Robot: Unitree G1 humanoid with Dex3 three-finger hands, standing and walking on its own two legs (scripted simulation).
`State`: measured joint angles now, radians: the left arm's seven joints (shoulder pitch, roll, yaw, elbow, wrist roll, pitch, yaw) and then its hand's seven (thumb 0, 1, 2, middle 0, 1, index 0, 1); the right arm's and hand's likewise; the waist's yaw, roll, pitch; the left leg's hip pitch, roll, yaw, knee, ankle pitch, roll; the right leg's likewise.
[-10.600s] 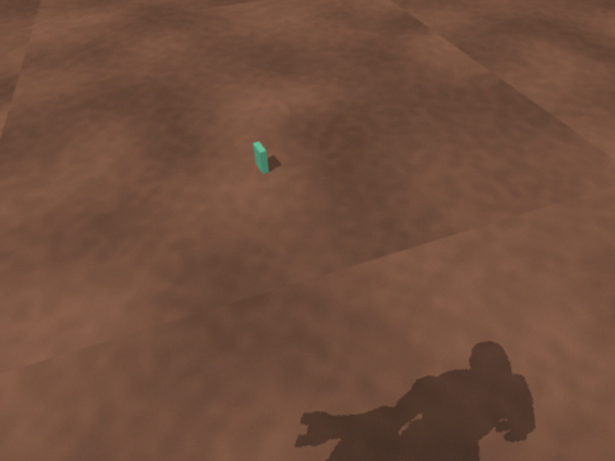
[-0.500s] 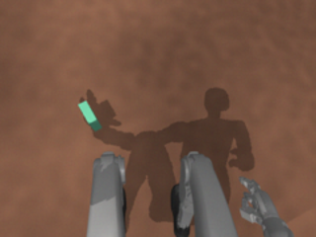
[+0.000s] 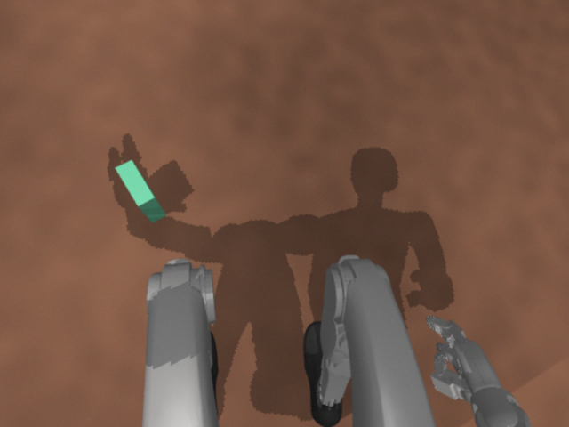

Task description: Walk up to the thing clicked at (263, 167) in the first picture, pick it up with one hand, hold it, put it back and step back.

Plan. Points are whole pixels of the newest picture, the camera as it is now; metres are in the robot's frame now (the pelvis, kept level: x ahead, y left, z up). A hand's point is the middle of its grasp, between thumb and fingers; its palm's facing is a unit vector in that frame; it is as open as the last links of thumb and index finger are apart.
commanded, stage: go down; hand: left
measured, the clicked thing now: (142, 193) +0.49 +0.27 -0.33
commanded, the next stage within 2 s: approach in 0.30 s
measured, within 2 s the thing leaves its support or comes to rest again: neither
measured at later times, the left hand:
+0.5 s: hand out of the picture +0.37 +0.44 -0.01, palm faces +0.28 -0.96 -0.06, open 17.6 cm
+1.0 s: hand (57, 216) +0.40 +0.37 -0.21, palm faces +0.25 -0.97 +0.02, open 17.6 cm
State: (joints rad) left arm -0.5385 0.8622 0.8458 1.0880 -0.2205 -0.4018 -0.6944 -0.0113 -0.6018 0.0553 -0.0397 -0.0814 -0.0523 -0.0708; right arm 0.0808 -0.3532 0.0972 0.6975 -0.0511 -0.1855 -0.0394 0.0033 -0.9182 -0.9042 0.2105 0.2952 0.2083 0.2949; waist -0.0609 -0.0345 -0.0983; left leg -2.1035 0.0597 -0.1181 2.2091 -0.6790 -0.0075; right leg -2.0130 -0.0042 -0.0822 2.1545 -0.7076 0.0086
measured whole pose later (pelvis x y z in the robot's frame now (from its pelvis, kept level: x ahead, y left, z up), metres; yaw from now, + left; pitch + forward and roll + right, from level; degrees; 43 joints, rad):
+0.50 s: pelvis +0.00 +0.00 -0.02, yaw -1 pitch +31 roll -8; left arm -0.56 0.94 0.89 1.11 -0.25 -0.41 -0.74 -0.01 -0.59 0.05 -0.04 -0.08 -0.05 -0.07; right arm 0.08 -0.37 0.14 0.68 -0.05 -0.18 -0.03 0.00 -0.92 -0.90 0.21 0.30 0.21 0.29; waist -0.08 -0.04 -0.07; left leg -2.17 0.06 -0.14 2.29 -0.68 0.00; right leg -2.06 0.00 -0.10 2.22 -0.71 0.02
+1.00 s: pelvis -0.01 +0.01 -0.09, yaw -6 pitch +21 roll -12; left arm -0.60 0.92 0.84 1.35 -0.23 -0.79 -0.60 -0.01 -0.61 0.00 -0.08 -0.08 -0.10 -0.06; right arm -0.08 -0.37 0.32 0.64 -0.22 -0.10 0.03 0.00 -0.91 -0.89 0.21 0.30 0.21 0.30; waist -0.18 -0.19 0.15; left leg -2.25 0.06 -0.26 2.56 -0.71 -0.01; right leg -2.12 0.04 -0.17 2.41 -0.69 0.03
